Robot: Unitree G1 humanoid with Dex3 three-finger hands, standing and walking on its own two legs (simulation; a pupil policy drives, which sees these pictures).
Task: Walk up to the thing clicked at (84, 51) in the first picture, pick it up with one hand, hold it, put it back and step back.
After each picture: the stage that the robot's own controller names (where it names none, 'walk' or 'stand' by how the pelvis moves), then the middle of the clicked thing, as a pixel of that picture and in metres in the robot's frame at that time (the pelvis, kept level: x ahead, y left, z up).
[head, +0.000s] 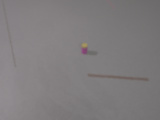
stand; (84, 48) +1.26 +0.00 -0.72
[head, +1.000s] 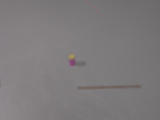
walk; (72, 60) +1.14 +0.21 -0.71
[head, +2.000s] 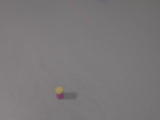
walk; (59, 93) +0.68 +0.24 -0.71
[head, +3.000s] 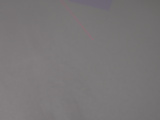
walk; out of the picture +0.36 +0.17 -0.71
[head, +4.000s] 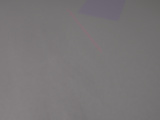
stand; out of the picture +0.29 +0.18 -0.72
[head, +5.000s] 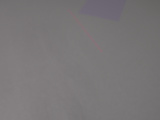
stand; out of the picture +0.30 +0.17 -0.73
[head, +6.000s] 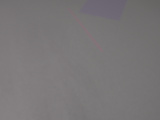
stand; out of the picture +0.30 +0.18 -0.73
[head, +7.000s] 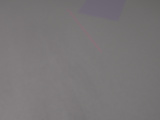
stand; out of the picture +0.29 +0.19 -0.73
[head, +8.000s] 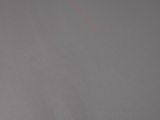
go down; out of the picture +0.31 +0.18 -0.69
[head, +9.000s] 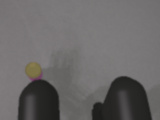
go down; (34, 72) +0.39 +0.18 -0.30
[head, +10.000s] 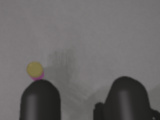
close in; (36, 71) +0.39 +0.18 -0.30
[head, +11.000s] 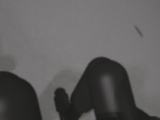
close in; out of the picture +0.40 +0.22 -0.23
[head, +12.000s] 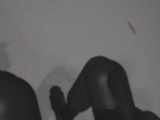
close; out of the picture +0.39 +0.23 -0.22
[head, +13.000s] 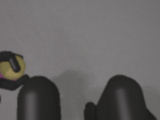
lift; (11, 72) +0.34 +0.23 -0.11
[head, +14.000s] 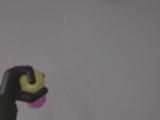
hold; (34, 90) +0.31 +0.17 +0.03
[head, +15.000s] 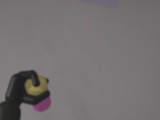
hold; (39, 94) +0.31 +0.17 -0.01
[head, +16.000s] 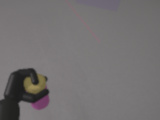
hold; (37, 92) +0.32 +0.17 +0.00
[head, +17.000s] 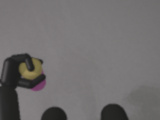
crouch; (34, 75) +0.37 +0.17 -0.07
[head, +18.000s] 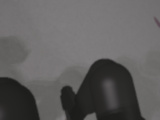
lower; out of the picture +0.42 +0.23 -0.22
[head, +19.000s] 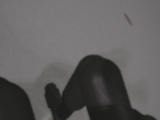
lower; out of the picture +0.43 +0.26 -0.23
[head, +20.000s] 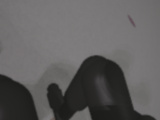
lower; out of the picture +0.42 +0.26 -0.23
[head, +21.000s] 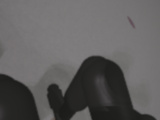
lower; out of the picture +0.42 +0.25 -0.23
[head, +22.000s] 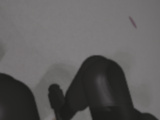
loosen; out of the picture +0.42 +0.25 -0.23
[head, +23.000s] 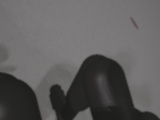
withdraw; out of the picture +0.40 +0.23 -0.23
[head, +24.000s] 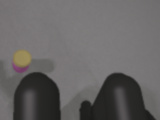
stand; (21, 62) +0.41 +0.20 -0.26
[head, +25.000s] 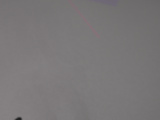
stand; out of the picture +0.34 +0.15 -0.64
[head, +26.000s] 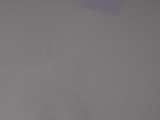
stand; out of the picture +0.34 +0.16 -0.67
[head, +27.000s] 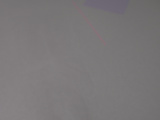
stand; out of the picture +0.34 +0.16 -0.68
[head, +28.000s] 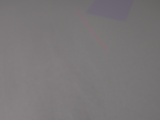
walk; out of the picture +0.36 +0.17 -0.72
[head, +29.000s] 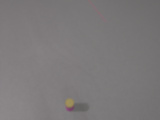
walk; (69, 105) +0.46 +0.09 -0.69
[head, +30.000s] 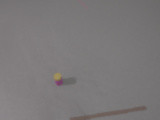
walk; (58, 79) +0.69 +0.24 -0.68
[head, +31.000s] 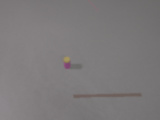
stand; (67, 62) +0.99 +0.18 -0.70
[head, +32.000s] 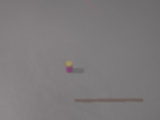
stand; (69, 67) +0.97 +0.17 -0.72
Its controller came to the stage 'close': yes
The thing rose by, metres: 0.72
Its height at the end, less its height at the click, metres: +0.00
